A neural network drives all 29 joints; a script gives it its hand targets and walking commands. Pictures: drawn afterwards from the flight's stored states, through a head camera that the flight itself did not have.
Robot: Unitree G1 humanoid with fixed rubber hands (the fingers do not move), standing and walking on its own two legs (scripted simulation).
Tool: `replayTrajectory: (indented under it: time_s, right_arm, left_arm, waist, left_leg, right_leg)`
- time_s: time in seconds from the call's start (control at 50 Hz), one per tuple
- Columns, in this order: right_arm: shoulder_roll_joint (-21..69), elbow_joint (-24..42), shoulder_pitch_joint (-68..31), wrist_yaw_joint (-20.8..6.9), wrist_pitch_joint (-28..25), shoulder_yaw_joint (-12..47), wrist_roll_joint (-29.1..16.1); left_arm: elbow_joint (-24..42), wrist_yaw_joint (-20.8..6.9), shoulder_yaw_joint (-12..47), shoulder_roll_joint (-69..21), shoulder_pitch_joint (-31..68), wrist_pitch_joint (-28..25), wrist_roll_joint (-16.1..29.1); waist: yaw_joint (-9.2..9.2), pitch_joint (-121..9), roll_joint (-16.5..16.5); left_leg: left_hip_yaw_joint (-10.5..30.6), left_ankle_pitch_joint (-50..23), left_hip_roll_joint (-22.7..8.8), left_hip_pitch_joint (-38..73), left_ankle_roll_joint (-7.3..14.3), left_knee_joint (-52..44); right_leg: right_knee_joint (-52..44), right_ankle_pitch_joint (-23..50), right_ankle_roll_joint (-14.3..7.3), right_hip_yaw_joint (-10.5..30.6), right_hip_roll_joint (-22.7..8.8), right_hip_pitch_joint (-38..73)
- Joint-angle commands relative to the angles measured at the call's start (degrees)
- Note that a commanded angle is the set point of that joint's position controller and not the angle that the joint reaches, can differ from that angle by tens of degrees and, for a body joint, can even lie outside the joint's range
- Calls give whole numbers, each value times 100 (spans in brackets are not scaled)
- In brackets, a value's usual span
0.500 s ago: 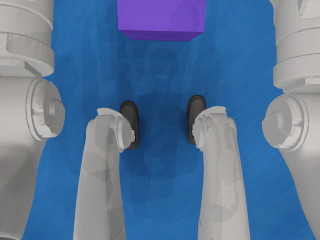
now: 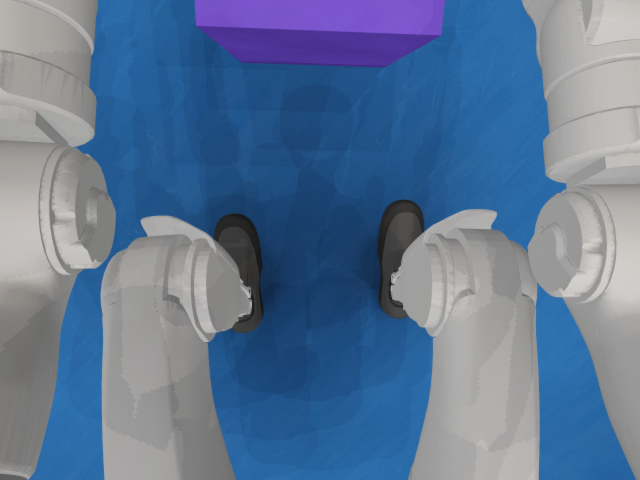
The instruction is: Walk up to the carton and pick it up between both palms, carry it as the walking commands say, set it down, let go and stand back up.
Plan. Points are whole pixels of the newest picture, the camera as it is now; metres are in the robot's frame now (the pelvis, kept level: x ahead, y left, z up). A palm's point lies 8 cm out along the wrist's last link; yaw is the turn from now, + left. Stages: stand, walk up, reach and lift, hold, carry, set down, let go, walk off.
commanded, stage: reach and lift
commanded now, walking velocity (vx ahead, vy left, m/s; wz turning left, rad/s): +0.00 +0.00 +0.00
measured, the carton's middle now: out of the picture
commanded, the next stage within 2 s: none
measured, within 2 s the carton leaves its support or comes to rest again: leaves its support in 1.98 s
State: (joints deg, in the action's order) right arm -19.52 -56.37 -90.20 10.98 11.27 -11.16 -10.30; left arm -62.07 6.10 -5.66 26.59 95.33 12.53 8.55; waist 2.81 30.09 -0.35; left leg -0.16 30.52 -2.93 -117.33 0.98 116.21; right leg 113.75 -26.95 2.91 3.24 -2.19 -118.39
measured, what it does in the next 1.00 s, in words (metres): lowers itself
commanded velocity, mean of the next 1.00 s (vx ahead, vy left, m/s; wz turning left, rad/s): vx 0.00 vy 0.00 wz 0.00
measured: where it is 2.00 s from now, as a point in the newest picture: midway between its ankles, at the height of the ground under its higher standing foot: (320, 285)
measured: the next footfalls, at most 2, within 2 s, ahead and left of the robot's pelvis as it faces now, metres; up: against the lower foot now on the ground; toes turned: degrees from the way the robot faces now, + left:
none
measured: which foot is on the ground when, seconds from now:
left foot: down 0.00-1.00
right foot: down 0.00-1.00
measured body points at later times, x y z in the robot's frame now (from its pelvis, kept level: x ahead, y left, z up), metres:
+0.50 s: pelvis +0.02 +0.00 -0.06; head +0.41 +0.00 +0.15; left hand +0.62 +0.17 -0.24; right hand +0.60 -0.20 -0.24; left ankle +0.13 +0.12 -0.39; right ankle +0.15 -0.15 -0.39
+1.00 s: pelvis +0.02 +0.00 -0.06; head +0.41 +0.00 +0.15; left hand +0.62 +0.14 -0.24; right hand +0.60 -0.19 -0.24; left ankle +0.13 +0.12 -0.39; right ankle +0.15 -0.15 -0.39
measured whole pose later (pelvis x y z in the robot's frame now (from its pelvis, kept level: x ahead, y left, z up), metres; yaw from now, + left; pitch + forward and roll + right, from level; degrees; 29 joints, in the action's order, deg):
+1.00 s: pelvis +0.02 +0.00 -0.06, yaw +0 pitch +34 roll -1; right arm -20.6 -63.0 -92.9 8.7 6.0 -6.4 -14.4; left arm -65.5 4.6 -2.6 23.4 95.7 7.8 9.4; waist 2.5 30.1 -0.3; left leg 1.3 32.9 -2.0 -128.4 0.0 127.2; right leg 124.9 -29.5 2.9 3.2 -2.2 -129.3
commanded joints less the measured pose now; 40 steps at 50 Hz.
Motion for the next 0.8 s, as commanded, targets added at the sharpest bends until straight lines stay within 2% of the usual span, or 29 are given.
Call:
replayTrajectory:
  time_s: [0.0, 0.02, 0.06, 0.08, 0.1, 0.12, 0.14, 0.16, 0.22, 0.26, 0.28, 0.3, 0.32, 0.34, 0.36, 0.42, 0.44, 0.46, 0.48, 0.5, 0.52, 0.54, 0.56, 0.58, 0.6, 0.62, 0.64, 0.74, 0.78]
  right_arm:
    - [-1225, -175, -2376, -159, -380, 316, -384]
    - [-1298, -92, -2418, -168, -427, 281, -331]
    - [-1274, -166, -2376, -186, -499, 332, -338]
    - [-1293, -334, -2283, -213, -511, 344, -320]
    - [-1250, -140, -2387, -197, -561, 332, -402]
    - [-1262, -214, -2459, -219, -573, 392, -419]
    - [-1240, -261, -2414, -230, -613, 391, -410]
    - [-1207, -392, -2367, -240, -612, 424, -434]
    - [-1332, -471, -2277, -252, -673, 398, -454]
    - [-1306, -270, -2398, -234, -745, 469, -495]
    - [-1249, -353, -2255, -229, -762, 441, -537]
    - [-1141, -559, -2163, -252, -752, 505, -583]
    - [-1086, -519, -2099, -261, -744, 573, -650]
    - [-1143, -574, -2096, -248, -756, 562, -655]
    - [-1117, -648, -2001, -263, -745, 589, -694]
    - [-1184, -492, -2018, -249, -794, 555, -676]
    - [-1110, -530, -1999, -255, -789, 621, -693]
    - [-1166, -532, -1917, -254, -794, 529, -643]
    - [-1082, -480, -2001, -255, -799, 565, -712]
    - [-1105, -524, -1954, -257, -799, 523, -643]
    - [-1028, -563, -1913, -256, -783, 559, -666]
    - [-1111, -481, -1948, -257, -788, 504, -639]
    - [-1032, -637, -1842, -258, -764, 551, -668]
    - [-1030, -583, -1872, -255, -756, 518, -644]
    - [-1007, -474, -2021, -252, -748, 609, -685]
    - [-915, -543, -1980, -274, -747, 623, -687]
    - [-793, -552, -1967, -280, -734, 694, -695]
    - [-632, -434, -2111, -301, -756, 757, -708]
    - [-554, -546, -2035, -313, -748, 718, -674]
  left_arm:
    - [-25, -51, 730, 871, 2483, -375, 553]
    - [193, -59, 805, 826, 2619, -415, 646]
    - [70, -74, 707, 921, 2523, -476, 588]
    - [-138, -113, 805, 804, 2452, -465, 684]
    - [139, -102, 796, 840, 2502, -502, 645]
    - [-16, -106, 769, 965, 2564, -534, 631]
    - [-84, -128, 798, 880, 2505, -546, 682]
    - [-120, -136, 751, 845, 2497, -567, 642]
    - [-169, -136, 688, 991, 2518, -626, 552]
    - [-59, -153, 779, 940, 2573, -655, 724]
    - [152, -139, 782, 988, 2524, -712, 688]
    - [-53, -161, 860, 942, 2416, -682, 723]
    - [91, -135, 752, 1031, 2404, -713, 657]
    - [142, -120, 827, 987, 2441, -717, 726]
    - [177, -107, 758, 1054, 2346, -723, 645]
    - [235, -101, 769, 994, 2288, -727, 680]
    - [90, -103, 741, 973, 2191, -719, 689]
    - [172, -110, 782, 892, 2154, -721, 707]
    - [148, -114, 810, 836, 2120, -723, 735]
    - [130, -115, 830, 878, 2128, -727, 721]
    - [103, -127, 787, 889, 2143, -728, 718]
    - [205, -132, 791, 892, 2146, -720, 721]
    - [58, -127, 762, 921, 2095, -717, 665]
    - [139, -135, 806, 831, 2158, -705, 736]
    - [225, -140, 778, 937, 2255, -719, 714]
    - [111, -152, 809, 839, 2213, -708, 667]
    - [65, -165, 760, 809, 2152, -715, 661]
    - [159, -203, 968, 496, 2292, -710, 721]
    - [242, -195, 934, 489, 2390, -733, 687]
  waist:
    - [90, -8413, 483]
    - [253, -8450, 503]
    - [145, -8325, 406]
    - [233, -8130, 386]
    - [159, -8193, 507]
    - [97, -8168, 405]
    - [164, -7941, 382]
    - [71, -7875, 416]
    - [48, -7858, 490]
    - [153, -7910, 352]
    - [94, -8111, 434]
    - [93, -8029, 476]
    - [-48, -8183, 438]
    - [70, -8326, 451]
    - [-18, -8331, 476]
    - [56, -8495, 496]
    - [-36, -8393, 424]
    - [125, -8411, 486]
    - [25, -8359, 486]
    - [121, -8318, 431]
    - [39, -8266, 436]
    - [91, -8222, 464]
    - [19, -8186, 499]
    - [109, -8246, 461]
    - [-23, -8202, 435]
    - [33, -8136, 453]
    - [-57, -8043, 411]
    - [54, -8091, 413]
    - [29, -8077, 440]
  left_leg:
    - [35, -1032, 496, 3919, -232, -742]
    - [91, -1094, 495, 3942, -250, -729]
    - [55, -1249, 490, 3776, -243, -522]
    - [91, -1197, 464, 3594, -272, -482]
    - [59, -1235, 455, 3622, -257, -446]
    - [86, -1272, 438, 3573, -258, -380]
    - [103, -1290, 438, 3481, -246, -311]
    - [78, -1298, 432, 3396, -281, -246]
    - [74, -1352, 390, 3440, -290, -16]
    - [78, -1448, 403, 3304, -275, 50]
    - [34, -1630, 406, 3338, -289, 123]
    - [94, -1672, 360, 3353, -273, 82]
    - [22, -1668, 388, 3421, -282, 99]
    - [55, -1782, 375, 3573, -291, 123]
    - [29, -1837, 382, 3567, -282, 158]
    - [-1, -1974, 369, 3582, -306, 209]
    - [-13, -1921, 384, 3519, -299, 199]
    - [28, -2011, 378, 3591, -308, 176]
    - [-24, -1958, 404, 3545, -310, 167]
    - [21, -1892, 407, 3589, -306, 121]
    - [-1, -1845, 406, 3499, -305, 136]
    - [4, -1863, 397, 3469, -314, 131]
    - [-16, -1817, 382, 3452, -317, 125]
    - [-14, -1787, 396, 3470, -317, 123]
    - [-32, -1735, 392, 3370, -314, 104]
    - [-35, -1740, 383, 3392, -306, 63]
    - [-57, -1660, 393, 3216, -291, 87]
    - [-30, -1694, 422, 3383, -293, 62]
    - [-14, -1744, 437, 3514, -292, 54]
  right_leg:
    - [-294, 540, -147, -941, 370, 2659]
    - [-234, 647, -151, -951, 369, 2666]
    - [-127, 802, -112, -910, 353, 2723]
    - [-72, 766, -103, -925, 343, 2539]
    - [-41, 850, -109, -878, 341, 2630]
    - [78, 897, -85, -900, 331, 2582]
    - [112, 886, -75, -880, 335, 2454]
    - [154, 910, -72, -840, 314, 2485]
    - [323, 925, -63, -821, 303, 2284]
    - [410, 1150, -44, -840, 280, 2474]
    - [463, 1351, -55, -806, 280, 2585]
    - [515, 1407, -44, -831, 277, 2511]
    - [518, 1356, -36, -825, 285, 2577]
    - [571, 1449, -46, -868, 270, 2608]
    - [600, 1471, -48, -853, 290, 2531]
    - [622, 1622, -69, -884, 293, 2556]
    - [628, 1549, -47, -874, 292, 2562]
    - [638, 1635, -51, -930, 303, 2455]
    - [609, 1578, -67, -878, 298, 2529]
    - [606, 1490, -56, -949, 304, 2383]
    - [576, 1443, -62, -897, 310, 2450]
    - [596, 1454, -60, -907, 319, 2364]
    - [593, 1415, -43, -915, 337, 2350]
    - [569, 1421, -48, -915, 327, 2461]
    - [570, 1398, -64, -897, 319, 2463]
    - [530, 1431, -37, -894, 357, 2449]
    - [520, 1388, -58, -845, 363, 2529]
    - [513, 1415, -55, -911, 375, 2624]
    - [521, 1396, -52, -914, 406, 2569]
